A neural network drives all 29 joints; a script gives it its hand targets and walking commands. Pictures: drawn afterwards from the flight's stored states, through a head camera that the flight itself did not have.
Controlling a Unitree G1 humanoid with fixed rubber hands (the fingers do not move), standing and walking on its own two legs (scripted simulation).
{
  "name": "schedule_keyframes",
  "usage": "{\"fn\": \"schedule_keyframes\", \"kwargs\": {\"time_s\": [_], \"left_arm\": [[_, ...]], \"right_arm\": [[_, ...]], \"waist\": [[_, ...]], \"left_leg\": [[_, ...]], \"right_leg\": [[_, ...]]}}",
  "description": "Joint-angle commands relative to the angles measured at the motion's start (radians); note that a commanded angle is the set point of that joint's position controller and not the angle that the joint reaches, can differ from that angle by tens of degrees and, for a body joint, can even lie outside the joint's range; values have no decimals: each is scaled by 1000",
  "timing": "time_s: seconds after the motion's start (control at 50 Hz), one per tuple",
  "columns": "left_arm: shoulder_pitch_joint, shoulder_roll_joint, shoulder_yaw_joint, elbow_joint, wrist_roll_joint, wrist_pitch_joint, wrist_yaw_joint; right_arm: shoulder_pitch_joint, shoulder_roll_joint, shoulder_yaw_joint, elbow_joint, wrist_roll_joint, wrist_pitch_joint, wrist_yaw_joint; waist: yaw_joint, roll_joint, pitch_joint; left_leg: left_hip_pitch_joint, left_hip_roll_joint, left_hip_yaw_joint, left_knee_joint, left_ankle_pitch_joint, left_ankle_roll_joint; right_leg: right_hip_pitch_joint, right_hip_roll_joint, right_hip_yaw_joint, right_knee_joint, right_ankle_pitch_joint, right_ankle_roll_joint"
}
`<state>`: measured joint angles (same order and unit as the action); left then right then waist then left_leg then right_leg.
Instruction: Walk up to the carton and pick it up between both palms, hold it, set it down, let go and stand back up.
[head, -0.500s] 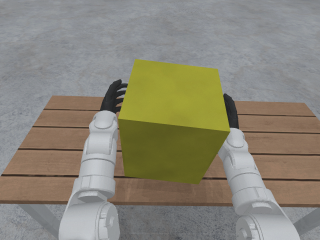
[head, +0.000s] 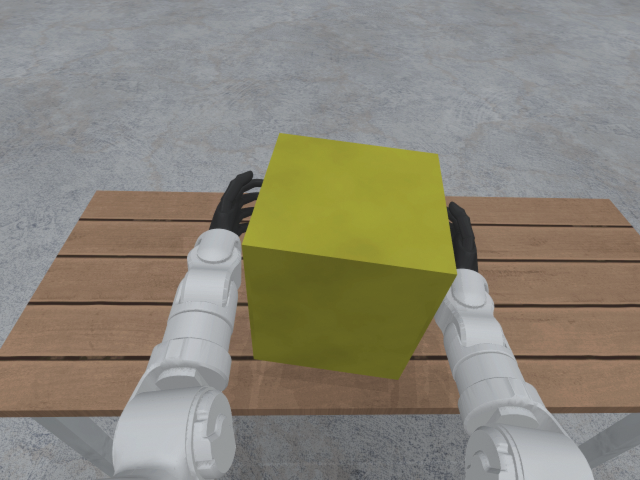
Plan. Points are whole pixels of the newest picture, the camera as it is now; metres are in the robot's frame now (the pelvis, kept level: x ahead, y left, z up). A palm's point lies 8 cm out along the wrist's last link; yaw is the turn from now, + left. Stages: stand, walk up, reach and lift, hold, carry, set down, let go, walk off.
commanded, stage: set down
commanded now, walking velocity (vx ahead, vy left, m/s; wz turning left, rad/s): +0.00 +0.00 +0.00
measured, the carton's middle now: (341, 261) +0.39 -0.06 +0.07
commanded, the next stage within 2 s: none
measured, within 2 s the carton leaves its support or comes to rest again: rests again in 1.10 s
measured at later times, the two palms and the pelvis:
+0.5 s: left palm (233, 237) +0.43 +0.09 +0.09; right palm (452, 273) +0.35 -0.20 +0.07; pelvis +0.01 +0.00 +0.00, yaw +0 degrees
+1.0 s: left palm (237, 251) +0.44 +0.08 +0.06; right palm (448, 285) +0.35 -0.21 +0.04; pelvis +0.00 -0.01 +0.00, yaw -1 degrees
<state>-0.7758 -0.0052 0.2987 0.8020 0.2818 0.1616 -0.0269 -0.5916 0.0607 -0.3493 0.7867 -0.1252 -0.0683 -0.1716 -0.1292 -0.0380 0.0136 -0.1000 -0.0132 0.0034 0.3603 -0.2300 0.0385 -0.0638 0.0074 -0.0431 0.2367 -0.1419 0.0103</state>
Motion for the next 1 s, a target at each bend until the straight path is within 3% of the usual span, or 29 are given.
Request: {"fn": "schedule_keyframes", "kwargs": {"time_s": [0.0,0.04,0.06,0.1,0.12,0.14,0.16,0.22,0.24,0.26,0.28,0.32,0.36,0.46,0.48,0.5,0.52,0.64,0.66,0.74,0.76,0.78,0.8,0.82,0.84,0.88,0.9,0.94,0.98], "left_arm": [[-619,-556,-299,-73,-39,-70,-145],[-551,-548,-255,-6,-20,-71,-148],[-599,-519,-237,9,-19,-82,-152],[-662,-542,-246,-14,-25,-114,-141],[-641,-532,-234,2,-13,-116,-143],[-619,-529,-211,21,-16,-124,-145],[-648,-538,-245,10,-30,-134,-141],[-596,-514,-201,74,-11,-142,-139],[-643,-518,-224,66,-27,-149,-144],[-633,-526,-220,55,-4,-147,-143],[-629,-517,-194,94,-1,-147,-147],[-652,-532,-215,89,-4,-163,-142],[-650,-548,-220,69,-6,-173,-141],[-655,-553,-242,105,-17,-211,-135],[-670,-530,-213,129,2,-215,-138],[-653,-524,-192,158,15,-210,-139],[-669,-535,-208,166,-4,-221,-138],[-666,-511,-159,197,27,-260,-132],[-667,-526,-181,192,15,-263,-128],[-696,-500,-165,224,13,-299,-124],[-699,-526,-185,225,13,-314,-122],[-703,-508,-164,238,16,-318,-118],[-671,-494,-140,269,31,-311,-124],[-637,-496,-139,263,36,-313,-126],[-664,-507,-148,284,26,-317,-125],[-683,-503,-165,238,29,-335,-115],[-721,-519,-189,218,12,-349,-114],[-652,-503,-159,288,29,-353,-117],[-707,-495,-153,290,35,-368,-115]], "right_arm": [[-781,495,351,-236,-21,-104,157],[-773,485,346,-246,-39,-108,153],[-796,492,353,-251,-33,-105,156],[-826,527,342,-235,-35,-110,170],[-781,528,333,-211,-56,-103,167],[-789,539,343,-222,-64,-110,168],[-760,542,341,-204,-76,-118,164],[-762,525,313,-176,-84,-120,172],[-752,525,299,-176,-90,-121,167],[-721,536,296,-155,-94,-122,168],[-749,528,271,-158,-117,-121,166],[-734,524,238,-114,-132,-137,168],[-742,540,257,-125,-133,-159,169],[-739,556,238,-93,-170,-183,167],[-709,552,211,-41,-169,-164,166],[-727,542,209,-64,-175,-177,168],[-742,546,216,-76,-183,-184,167],[-744,576,207,-37,-194,-204,179],[-740,576,211,-46,-215,-213,175],[-765,593,178,-29,-231,-236,179],[-753,594,166,-16,-234,-246,181],[-768,607,186,-27,-227,-247,180],[-728,581,155,15,-253,-240,175],[-739,600,191,-16,-237,-249,177],[-745,577,168,-17,-246,-248,179],[-709,581,148,41,-255,-262,180],[-704,588,134,42,-269,-274,176],[-708,609,150,29,-266,-282,170],[-738,592,122,52,-284,-294,171]], "waist": [[-14,59,-592],[-2,26,-565],[29,35,-581],[29,82,-622],[12,53,-559],[40,21,-595],[1,46,-620],[24,51,-598],[-16,43,-606],[-4,83,-604],[7,60,-585],[-27,90,-609],[-9,104,-654],[-26,80,-670],[-32,104,-605],[-6,102,-643],[-26,82,-680],[24,95,-671],[3,83,-716],[9,62,-735],[-12,91,-737],[17,76,-741],[5,82,-691],[31,56,-698],[-1,66,-708],[5,99,-722],[-27,109,-771],[0,68,-753],[-5,76,-772]], "left_leg": [[198,7,35,13,521,-123],[156,1,44,2,490,-111],[129,-3,42,-6,440,-98],[142,-6,40,-9,444,-106],[106,-6,40,-2,438,-104],[128,-3,51,-7,446,-95],[129,2,42,-1,478,-110],[121,5,38,2,487,-105],[138,11,40,-3,476,-99],[128,6,41,2,489,-113],[129,11,43,-1,484,-107],[145,15,37,7,507,-117],[164,14,42,12,556,-125],[171,30,27,44,629,-132],[155,25,41,33,558,-125],[132,22,51,33,560,-124],[128,19,41,27,537,-121],[65,18,51,24,522,-112],[61,23,45,30,531,-117],[23,19,53,29,508,-108],[26,14,50,30,494,-116],[9,15,50,34,509,-111],[2,12,53,20,474,-109],[-16,6,53,30,485,-103],[0,14,40,28,500,-107],[35,21,43,44,568,-125],[67,25,39,56,575,-127],[-2,18,50,52,523,-109],[-12,22,46,42,518,-114]], "right_leg": [[137,36,-57,56,458,19],[167,33,-47,50,477,18],[175,25,-38,49,465,23],[164,21,-37,62,445,18],[169,21,-41,64,455,22],[190,22,-31,65,506,28],[181,24,-48,78,524,26],[176,24,-43,78,516,23],[165,23,-43,71,516,22],[154,31,-48,78,497,18],[142,24,-49,69,483,19],[115,29,-54,62,470,12],[121,26,-57,77,529,17],[80,41,-71,83,527,13],[70,29,-60,71,475,11],[86,31,-57,76,510,12],[95,28,-59,79,512,19],[147,17,-40,102,558,19],[129,18,-53,111,576,24],[142,16,-45,129,615,21],[142,13,-50,127,590,20],[153,17,-46,135,597,16],[154,9,-47,122,596,18],[170,9,-43,138,640,27],[159,13,-51,130,608,23],[102,23,-58,132,592,14],[74,22,-62,125,587,10],[125,13,-44,139,644,15],[126,15,-53,136,607,14]]}}
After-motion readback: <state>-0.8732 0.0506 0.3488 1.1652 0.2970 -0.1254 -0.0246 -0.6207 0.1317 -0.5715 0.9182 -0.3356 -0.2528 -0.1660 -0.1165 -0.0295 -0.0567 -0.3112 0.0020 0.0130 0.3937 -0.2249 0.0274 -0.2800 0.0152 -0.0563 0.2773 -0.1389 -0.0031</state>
